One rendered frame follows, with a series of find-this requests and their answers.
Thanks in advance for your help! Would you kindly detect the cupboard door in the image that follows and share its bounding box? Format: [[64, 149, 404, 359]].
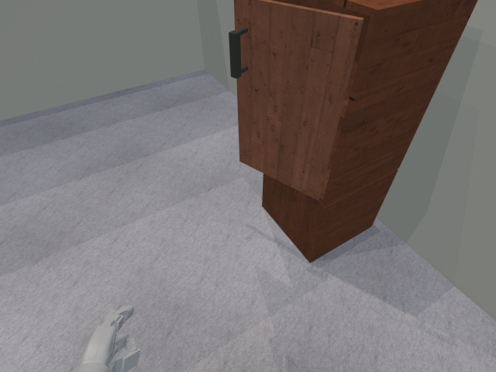
[[234, 0, 364, 200]]

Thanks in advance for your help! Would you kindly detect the handle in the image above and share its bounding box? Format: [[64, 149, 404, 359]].
[[229, 28, 248, 79]]

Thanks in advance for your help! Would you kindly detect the robot left hand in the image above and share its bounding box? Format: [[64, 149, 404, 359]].
[[80, 305, 140, 372]]

